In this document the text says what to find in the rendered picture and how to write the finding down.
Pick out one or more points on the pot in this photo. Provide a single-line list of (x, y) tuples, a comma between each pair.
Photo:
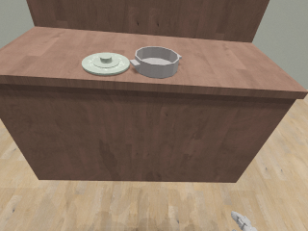
[(156, 62)]

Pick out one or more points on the table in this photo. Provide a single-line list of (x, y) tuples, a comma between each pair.
[(204, 124)]

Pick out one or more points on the robot right hand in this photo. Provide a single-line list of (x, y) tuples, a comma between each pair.
[(243, 222)]

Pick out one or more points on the lid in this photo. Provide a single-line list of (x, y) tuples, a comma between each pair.
[(93, 65)]

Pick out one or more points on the knob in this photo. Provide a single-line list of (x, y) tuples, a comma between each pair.
[(105, 58)]

